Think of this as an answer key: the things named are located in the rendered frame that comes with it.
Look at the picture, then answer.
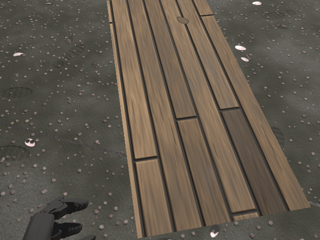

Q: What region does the left robot hand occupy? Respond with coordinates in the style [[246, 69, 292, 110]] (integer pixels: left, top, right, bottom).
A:
[[22, 196, 96, 240]]

